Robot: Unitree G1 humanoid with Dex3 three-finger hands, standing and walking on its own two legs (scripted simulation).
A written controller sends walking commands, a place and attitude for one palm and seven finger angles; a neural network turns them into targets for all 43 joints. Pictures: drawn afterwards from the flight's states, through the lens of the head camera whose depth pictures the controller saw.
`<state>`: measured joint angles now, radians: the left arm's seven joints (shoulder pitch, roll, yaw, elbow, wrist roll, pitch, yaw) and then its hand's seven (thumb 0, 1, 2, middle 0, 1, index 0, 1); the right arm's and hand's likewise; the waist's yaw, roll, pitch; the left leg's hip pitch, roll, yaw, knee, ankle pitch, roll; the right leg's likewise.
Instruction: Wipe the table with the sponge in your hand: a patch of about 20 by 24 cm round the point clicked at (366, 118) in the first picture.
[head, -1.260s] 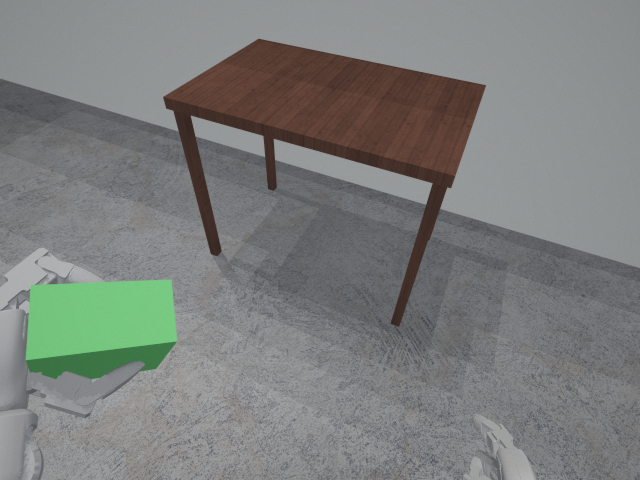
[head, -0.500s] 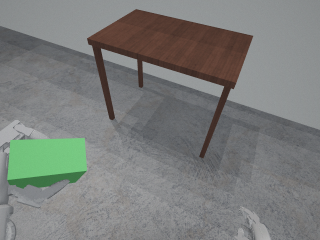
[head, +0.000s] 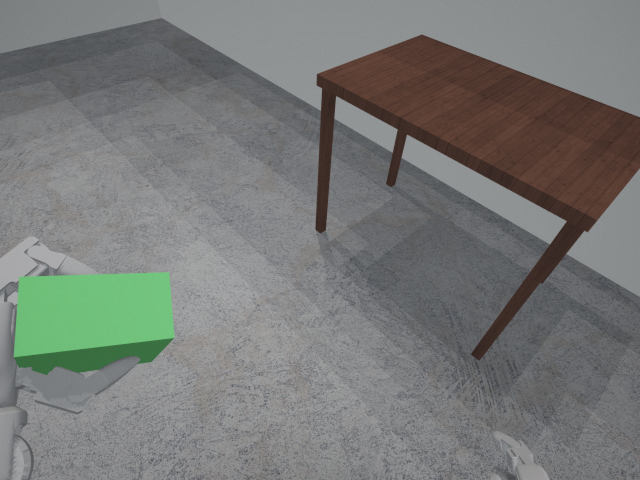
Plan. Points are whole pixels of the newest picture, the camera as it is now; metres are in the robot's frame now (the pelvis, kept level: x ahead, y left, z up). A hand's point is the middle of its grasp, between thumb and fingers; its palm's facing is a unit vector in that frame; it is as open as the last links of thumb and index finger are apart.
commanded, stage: walk to a spot facing it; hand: left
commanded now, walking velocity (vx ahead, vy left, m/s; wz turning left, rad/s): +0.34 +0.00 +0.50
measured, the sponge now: (117, 324) +0.22 +0.21 +0.15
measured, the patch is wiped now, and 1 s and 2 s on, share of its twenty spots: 0.00 0.00 0.00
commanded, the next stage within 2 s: none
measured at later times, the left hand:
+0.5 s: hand (70, 348) +0.19 +0.23 +0.16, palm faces +0.59 -0.68 -0.44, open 10.2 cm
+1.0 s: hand (75, 247) +0.28 +0.26 +0.19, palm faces +0.64 -0.62 -0.46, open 10.2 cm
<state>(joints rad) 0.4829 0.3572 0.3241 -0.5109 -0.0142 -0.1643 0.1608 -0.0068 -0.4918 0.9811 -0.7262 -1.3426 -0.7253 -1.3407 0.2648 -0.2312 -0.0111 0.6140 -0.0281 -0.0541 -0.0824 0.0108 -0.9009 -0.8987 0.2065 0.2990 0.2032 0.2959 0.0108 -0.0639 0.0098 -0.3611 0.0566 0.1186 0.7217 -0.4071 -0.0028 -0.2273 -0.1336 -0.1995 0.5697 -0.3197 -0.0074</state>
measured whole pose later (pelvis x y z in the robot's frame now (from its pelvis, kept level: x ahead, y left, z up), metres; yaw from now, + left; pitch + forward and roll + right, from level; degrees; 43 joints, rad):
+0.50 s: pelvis +0.05 -0.04 +0.00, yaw +15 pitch -3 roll +2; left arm 0.45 0.31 0.30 -0.43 0.00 -0.18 0.13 -0.01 -0.49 0.98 -0.73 -1.34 -0.73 -1.34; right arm 0.20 -0.21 0.01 0.69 -0.02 -0.05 -0.06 0.01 -0.90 -0.90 0.21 0.30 0.21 0.30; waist 0.03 0.03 0.06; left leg -0.54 0.04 0.02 1.22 -0.36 -0.02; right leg -0.23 -0.10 -0.19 0.59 -0.31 -0.03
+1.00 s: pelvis +0.16 -0.02 +0.00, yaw +20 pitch +0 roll +0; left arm 0.50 0.38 0.37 -0.56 -0.02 -0.23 0.14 -0.01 -0.49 0.98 -0.73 -1.34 -0.73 -1.34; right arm 0.23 -0.11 0.03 0.61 0.00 -0.11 -0.04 0.01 -0.90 -0.90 0.21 0.30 0.20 0.30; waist 0.00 0.01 0.04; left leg -0.24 0.09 0.09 0.53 -0.28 -0.02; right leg -0.46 -0.12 -0.13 0.85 -0.37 0.05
